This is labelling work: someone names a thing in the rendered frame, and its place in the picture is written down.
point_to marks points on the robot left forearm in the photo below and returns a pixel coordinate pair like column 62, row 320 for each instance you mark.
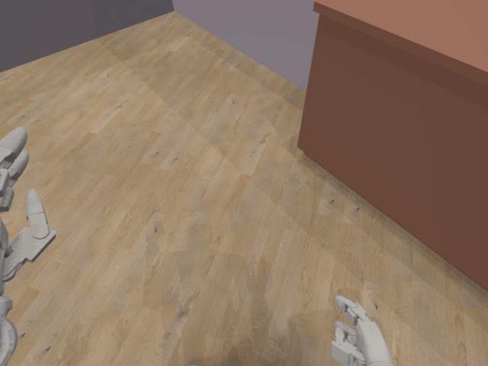
column 8, row 332

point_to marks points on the robot left hand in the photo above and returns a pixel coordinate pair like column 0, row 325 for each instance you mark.
column 29, row 243

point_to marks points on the counter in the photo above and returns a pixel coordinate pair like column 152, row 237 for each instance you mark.
column 397, row 109

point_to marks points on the robot right hand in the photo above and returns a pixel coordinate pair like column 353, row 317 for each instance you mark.
column 362, row 346

